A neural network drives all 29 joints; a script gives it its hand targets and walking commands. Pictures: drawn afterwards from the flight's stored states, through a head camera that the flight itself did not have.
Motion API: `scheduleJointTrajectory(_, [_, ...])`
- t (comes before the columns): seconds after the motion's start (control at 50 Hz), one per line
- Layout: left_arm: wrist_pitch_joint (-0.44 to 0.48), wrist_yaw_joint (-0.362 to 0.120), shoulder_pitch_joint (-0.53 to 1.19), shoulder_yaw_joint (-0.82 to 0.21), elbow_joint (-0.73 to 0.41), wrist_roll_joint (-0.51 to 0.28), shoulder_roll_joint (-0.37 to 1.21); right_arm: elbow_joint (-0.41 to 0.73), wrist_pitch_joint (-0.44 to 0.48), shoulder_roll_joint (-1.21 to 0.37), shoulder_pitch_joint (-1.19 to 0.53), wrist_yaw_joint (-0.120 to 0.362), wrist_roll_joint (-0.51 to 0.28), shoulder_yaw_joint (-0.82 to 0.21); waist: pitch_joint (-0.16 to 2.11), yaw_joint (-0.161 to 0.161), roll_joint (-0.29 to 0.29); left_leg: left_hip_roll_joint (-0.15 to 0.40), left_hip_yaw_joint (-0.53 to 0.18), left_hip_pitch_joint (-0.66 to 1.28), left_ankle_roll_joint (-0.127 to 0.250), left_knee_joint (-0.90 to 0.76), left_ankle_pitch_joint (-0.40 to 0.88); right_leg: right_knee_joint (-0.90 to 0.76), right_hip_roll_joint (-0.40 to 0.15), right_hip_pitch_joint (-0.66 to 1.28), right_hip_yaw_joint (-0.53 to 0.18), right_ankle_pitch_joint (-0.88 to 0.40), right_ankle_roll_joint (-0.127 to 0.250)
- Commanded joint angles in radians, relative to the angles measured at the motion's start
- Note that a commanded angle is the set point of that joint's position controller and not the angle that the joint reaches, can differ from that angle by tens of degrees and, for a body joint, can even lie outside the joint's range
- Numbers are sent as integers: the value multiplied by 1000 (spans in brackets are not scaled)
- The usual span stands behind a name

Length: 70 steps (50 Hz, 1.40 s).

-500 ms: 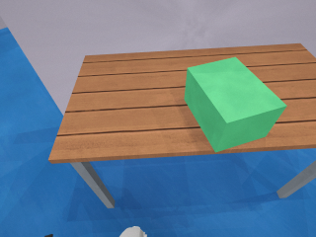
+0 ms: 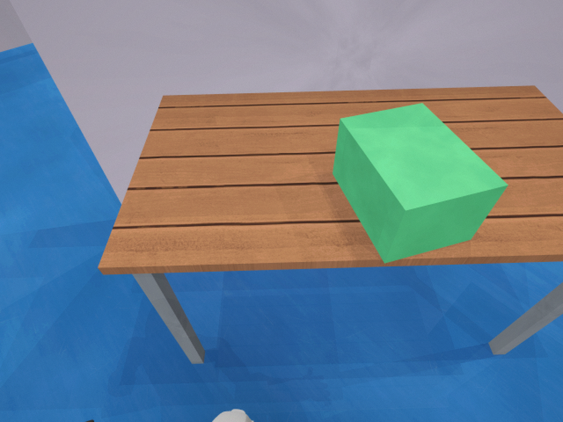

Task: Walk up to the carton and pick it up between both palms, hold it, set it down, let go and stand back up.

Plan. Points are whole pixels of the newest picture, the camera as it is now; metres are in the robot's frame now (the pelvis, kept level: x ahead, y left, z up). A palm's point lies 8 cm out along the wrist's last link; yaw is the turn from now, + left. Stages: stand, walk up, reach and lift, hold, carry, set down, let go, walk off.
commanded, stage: walk up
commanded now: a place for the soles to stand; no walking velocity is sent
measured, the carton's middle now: (404, 178) +0.57 -0.22 +0.00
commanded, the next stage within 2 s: none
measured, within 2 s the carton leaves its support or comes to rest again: neither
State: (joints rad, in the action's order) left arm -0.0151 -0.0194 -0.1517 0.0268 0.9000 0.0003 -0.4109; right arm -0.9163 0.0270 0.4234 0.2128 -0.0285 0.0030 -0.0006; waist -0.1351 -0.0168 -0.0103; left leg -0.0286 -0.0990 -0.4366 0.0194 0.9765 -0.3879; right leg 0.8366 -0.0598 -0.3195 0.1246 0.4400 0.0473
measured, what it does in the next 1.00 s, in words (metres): steps on the spot: left foot, then left foot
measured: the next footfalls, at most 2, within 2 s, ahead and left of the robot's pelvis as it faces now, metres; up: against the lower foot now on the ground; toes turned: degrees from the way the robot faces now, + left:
left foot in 0.14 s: +0.09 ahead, +0.16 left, +0.00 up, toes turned -4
left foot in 0.94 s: +0.12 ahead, +0.14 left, +0.00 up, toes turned -2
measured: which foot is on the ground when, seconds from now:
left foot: up 0.00-0.12, down 0.14-0.70, up 0.72-0.92, down 0.94-1.00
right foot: down 0.00-1.00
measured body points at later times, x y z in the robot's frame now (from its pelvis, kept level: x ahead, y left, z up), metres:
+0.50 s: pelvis +0.01 +0.02 +0.00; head +0.04 +0.03 +0.45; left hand +0.10 +0.35 -0.11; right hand +0.11 -0.30 -0.11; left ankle +0.05 +0.17 -0.71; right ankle +0.01 -0.09 -0.70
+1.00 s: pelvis +0.02 +0.01 +0.00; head +0.06 +0.02 +0.45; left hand +0.10 +0.33 -0.12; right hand +0.12 -0.33 -0.10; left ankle +0.08 +0.14 -0.71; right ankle +0.01 -0.08 -0.70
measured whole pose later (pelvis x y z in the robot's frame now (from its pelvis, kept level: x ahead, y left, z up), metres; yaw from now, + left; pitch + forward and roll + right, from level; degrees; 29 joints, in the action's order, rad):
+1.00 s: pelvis +0.02 +0.01 +0.00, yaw +2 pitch -4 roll +1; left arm -0.03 -0.04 -0.16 0.03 0.91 0.00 -0.41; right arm -0.92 0.06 0.45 0.22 -0.05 0.00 0.00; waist -0.14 -0.02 -0.04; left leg -0.03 -0.06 -0.40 0.00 0.77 -0.30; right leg 0.89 -0.05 -0.32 0.12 0.50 0.04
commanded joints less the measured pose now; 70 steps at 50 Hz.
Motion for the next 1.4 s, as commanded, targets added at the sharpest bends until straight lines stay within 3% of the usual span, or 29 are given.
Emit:
scheduleJointTrajectory(0.0, [50,8,55,102,-72,36,-296,53,36,218,11,-11,13,77,35,-24,-179,54,126,-142,11,-48,-149,-432,-306,105,-301,-189,165])
scheduleJointTrajectory(0.06, [41,6,17,95,-60,22,-272,50,40,224,23,-4,19,76,109,-32,-105,31,144,-72,12,-102,-109,-348,-281,129,-262,-294,147])
scheduleJointTrajectory(0.12, [27,4,81,89,-81,17,-278,17,56,209,132,-10,14,84,182,44,-120,3,113,121,40,-357,84,-196,-232,80,-170,-285,101])
scheduleJointTrajectory(0.16, [18,6,74,80,-83,3,-230,46,50,313,57,-12,34,109,178,19,114,171,-347,129,150,-463,93,-47,-58,-71,-142,0,-3])
scheduleJointTrajectory(0.2, [12,8,45,88,-52,-2,-221,49,45,339,31,-17,32,97,126,0,129,279,-608,-16,252,-598,-86,21,31,-28,-159,191,-21])
scheduleJointTrajectory(0.26, [35,4,-21,83,-31,13,-227,70,33,262,-84,-11,25,78,159,-40,109,147,-337,-54,140,-435,45,-241,-43,81,-211,76,27])
scheduleJointTrajectory(0.3, [55,12,-116,99,3,30,-306,83,20,224,-118,-4,14,77,114,-83,-61,-22,-45,-231,43,-109,4,-536,-270,187,-445,235,99])
scheduleJointTrajectory(0.34, [59,9,-20,113,-43,29,-334,46,23,249,-11,-8,15,78,143,-31,-114,21,72,-174,12,34,-172,-524,-411,173,-502,67,206])
scheduleJointTrajectory(0.42, [50,5,34,89,-46,24,-281,7,51,194,87,-2,2,72,157,22,-153,20,114,72,23,-264,57,-259,-218,140,-153,-483,100])
scheduleJointTrajectory(0.46, [19,4,113,81,-99,17,-231,-14,63,286,129,-13,19,94,160,39,37,117,-192,191,92,-399,359,5,-83,-44,-69,-261,21])
scheduleJointTrajectory(0.48, [6,6,89,91,-114,-1,-212,18,62,362,134,-21,16,111,160,42,158,246,-553,192,213,-519,356,118,33,-138,-133,-18,-39])
scheduleJointTrajectory(0.5, [-3,10,57,80,-80,1,-211,21,62,355,106,-25,13,105,152,35,149,308,-680,239,262,-543,342,161,27,-188,-188,200,-39])
scheduleJointTrajectory(0.6, [6,5,45,92,-85,10,-202,36,57,300,64,-57,15,99,174,24,158,279,-513,221,240,-420,559,83,-17,-167,-197,103,-5])
scheduleJointTrajectory(0.66, [14,0,-108,116,-48,42,-236,70,39,280,-53,-59,12,81,131,-78,9,191,-364,-63,177,-314,303,-266,-33,101,-226,-10,26])
scheduleJointTrajectory(0.7, [26,0,-113,123,-34,39,-320,70,35,189,-78,-60,-9,60,55,-76,-199,-56,69,-296,48,4,-152,-549,-332,192,-491,-42,103])
scheduleJointTrajectory(0.72, [27,-5,-86,119,-43,33,-298,54,30,242,-57,-58,5,77,44,-58,-95,-14,47,-243,34,96,-167,-567,-367,108,-501,41,113])
scheduleJointTrajectory(0.8, [26,-8,-23,103,-74,38,-248,43,48,213,37,-33,0,58,18,-46,-200,40,127,-210,3,-45,-102,-479,-235,183,-282,-105,119])
scheduleJointTrajectory(0.84, [28,-10,-92,109,-76,41,-272,53,52,226,15,-25,10,77,80,-68,-153,27,176,-194,10,-92,-102,-385,-256,260,-259,-477,118])
scheduleJointTrajectory(0.9, [17,-8,-24,100,-97,32,-288,15,61,224,92,-30,15,76,140,-5,-179,16,200,44,31,-282,31,-267,-215,150,-174,-443,128])
scheduleJointTrajectory(0.92, [12,-13,35,91,-116,32,-247,-8,68,220,177,-33,22,75,144,52,-177,-5,160,160,44,-340,133,-188,-170,53,-120,-368,98])
scheduleJointTrajectory(0.96, [-5,-10,33,82,-139,6,-167,9,86,384,180,-41,32,116,150,44,190,305,-594,288,197,-611,110,209,41,-257,-116,40,-15])
scheduleJointTrajectory(1.0, [-25,-7,41,96,-106,13,-247,26,78,405,164,-46,13,122,160,39,113,339,-678,262,290,-600,-54,292,21,-242,-238,246,-22])
scheduleJointTrajectory(1.12, [18,-8,-151,116,-29,33,-230,77,48,292,-68,-38,30,97,159,-78,133,230,-365,-64,178,-400,43,-190,-29,115,-173,-1,-5])
scheduleJointTrajectory(1.14, [26,4,-180,120,-12,41,-259,70,36,225,-92,-27,31,74,112,-88,-9,99,-170,-186,110,-223,-18,-424,-71,220,-260,109,0])
scheduleJointTrajectory(1.16, [45,9,-179,127,1,48,-344,78,29,148,-72,-26,3,50,55,-85,-231,-73,-3,-337,35,5,-110,-646,-306,210,-594,352,28])
scheduleJointTrajectory(1.18, [50,5,-93,119,-26,41,-332,61,28,203,-65,-36,9,65,20,-54,-84,-20,-20,-261,27,49,-115,-676,-381,88,-623,344,64])
scheduleJointTrajectory(1.22, [47,0,-5,108,-60,37,-313,42,36,240,2,-21,7,81,-49,-5,-56,29,55,-170,-5,90,-107,-613,-329,31,-485,221,157])
scheduleJointTrajectory(1.32, [54,2,-100,102,-52,21,-256,70,56,197,-10,-5,16,61,100,-62,-143,36,138,-152,5,-155,-99,-365,-242,309,-251,-579,116])
scheduleJointTrajectory(1.38, [32,2,30,99,-75,15,-265,9,79,185,149,-22,7,65,185,35,-93,11,151,150,38,-405,247,-129,-176,168,-104,-752,78])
